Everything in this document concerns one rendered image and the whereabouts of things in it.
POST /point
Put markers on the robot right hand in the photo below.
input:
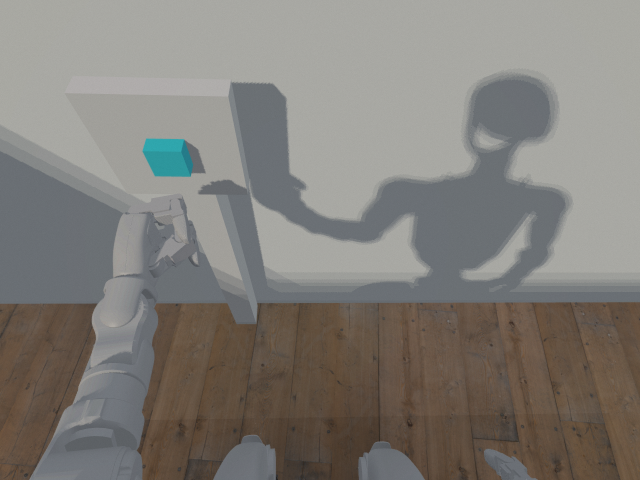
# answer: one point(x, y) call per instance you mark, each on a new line
point(506, 467)

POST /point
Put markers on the panel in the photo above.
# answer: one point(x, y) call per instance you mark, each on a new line
point(120, 113)

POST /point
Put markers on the button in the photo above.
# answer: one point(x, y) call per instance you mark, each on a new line
point(168, 157)

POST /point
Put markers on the left robot upper arm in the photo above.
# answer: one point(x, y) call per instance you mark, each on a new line
point(112, 463)

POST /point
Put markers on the robot left forearm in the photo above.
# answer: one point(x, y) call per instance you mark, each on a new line
point(107, 409)

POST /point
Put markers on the robot thigh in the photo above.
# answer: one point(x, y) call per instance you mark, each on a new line
point(387, 464)
point(248, 461)

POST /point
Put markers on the left robot thigh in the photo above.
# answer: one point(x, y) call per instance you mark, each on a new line
point(248, 461)

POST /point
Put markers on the right robot thigh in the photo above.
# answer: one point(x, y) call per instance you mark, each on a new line
point(387, 464)

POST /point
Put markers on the robot left hand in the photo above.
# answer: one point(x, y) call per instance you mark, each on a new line
point(137, 239)

